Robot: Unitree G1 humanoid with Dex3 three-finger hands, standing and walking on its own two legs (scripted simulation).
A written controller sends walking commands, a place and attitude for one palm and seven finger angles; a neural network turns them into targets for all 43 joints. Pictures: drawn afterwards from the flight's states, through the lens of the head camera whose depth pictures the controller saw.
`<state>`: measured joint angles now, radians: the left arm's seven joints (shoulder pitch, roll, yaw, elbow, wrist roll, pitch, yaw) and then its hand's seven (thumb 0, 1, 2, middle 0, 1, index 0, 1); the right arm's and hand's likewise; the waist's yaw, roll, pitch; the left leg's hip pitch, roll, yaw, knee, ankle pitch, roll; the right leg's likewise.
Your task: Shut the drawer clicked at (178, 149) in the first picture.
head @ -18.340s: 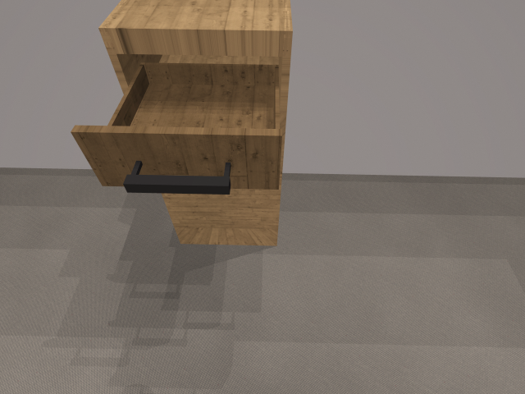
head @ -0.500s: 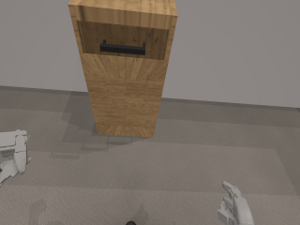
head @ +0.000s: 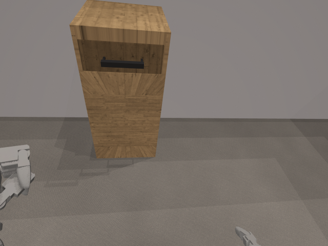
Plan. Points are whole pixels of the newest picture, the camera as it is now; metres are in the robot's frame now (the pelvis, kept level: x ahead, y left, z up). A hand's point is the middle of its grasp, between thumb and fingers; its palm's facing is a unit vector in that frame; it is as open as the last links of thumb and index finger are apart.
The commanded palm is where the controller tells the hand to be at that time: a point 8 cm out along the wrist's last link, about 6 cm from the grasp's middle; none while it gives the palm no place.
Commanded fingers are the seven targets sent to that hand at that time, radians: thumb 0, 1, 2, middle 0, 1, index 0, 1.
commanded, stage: stop stepping back and stand still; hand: left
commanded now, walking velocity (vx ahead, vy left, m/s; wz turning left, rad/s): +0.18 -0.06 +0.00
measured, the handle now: (123, 61) +0.90 +0.20 +0.02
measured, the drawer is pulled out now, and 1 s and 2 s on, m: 0.00 0.00 0.00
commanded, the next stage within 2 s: let the arm hang, fingers relaxed in 1.04 s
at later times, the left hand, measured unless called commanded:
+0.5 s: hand out of the picture +0.14 +0.26 +0.17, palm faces +0.39 -0.77 -0.50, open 3.3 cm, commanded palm +0.08 +0.30 +0.17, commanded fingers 0.00 0.90 0.90 -1.40 -1.60 -1.40 -1.60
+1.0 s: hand (10, 196) +0.16 +0.26 +0.15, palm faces +0.36 -0.79 -0.49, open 3.2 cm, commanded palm +0.11 +0.30 +0.17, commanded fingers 0.00 0.90 0.90 -1.40 -1.60 -1.40 -1.60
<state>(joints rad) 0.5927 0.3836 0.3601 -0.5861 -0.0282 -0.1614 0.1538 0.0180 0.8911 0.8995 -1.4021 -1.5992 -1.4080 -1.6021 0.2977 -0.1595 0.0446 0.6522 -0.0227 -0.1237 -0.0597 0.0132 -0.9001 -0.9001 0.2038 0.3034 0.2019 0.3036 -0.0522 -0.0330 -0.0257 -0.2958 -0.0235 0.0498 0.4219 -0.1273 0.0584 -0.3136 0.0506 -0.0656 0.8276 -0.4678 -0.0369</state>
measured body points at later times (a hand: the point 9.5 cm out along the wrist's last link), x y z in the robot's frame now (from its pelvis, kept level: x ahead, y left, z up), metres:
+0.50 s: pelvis -0.04 +0.01 -0.01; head -0.05 +0.03 +0.43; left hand +0.11 +0.30 +0.20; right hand +0.10 -0.20 -0.10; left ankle +0.01 +0.13 -0.73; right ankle -0.03 -0.09 -0.74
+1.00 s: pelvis -0.01 +0.02 +0.00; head +0.00 +0.02 +0.45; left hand +0.14 +0.30 +0.18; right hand +0.17 -0.20 -0.08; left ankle +0.00 +0.13 -0.74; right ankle -0.03 -0.09 -0.74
